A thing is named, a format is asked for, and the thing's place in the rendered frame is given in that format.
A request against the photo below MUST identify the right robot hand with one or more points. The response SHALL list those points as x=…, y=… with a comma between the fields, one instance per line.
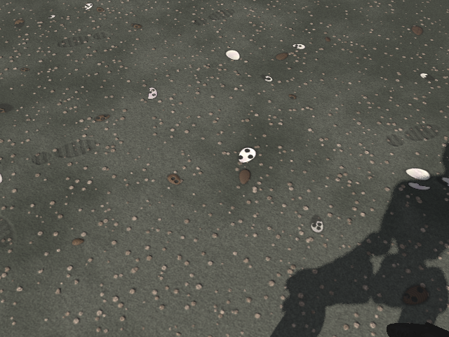
x=415, y=330

